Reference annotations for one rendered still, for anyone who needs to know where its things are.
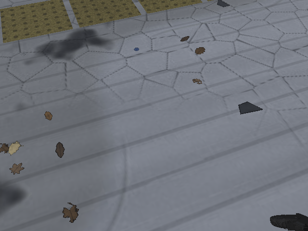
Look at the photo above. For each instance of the robot right hand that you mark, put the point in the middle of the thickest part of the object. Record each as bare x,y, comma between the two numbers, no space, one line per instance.
297,222

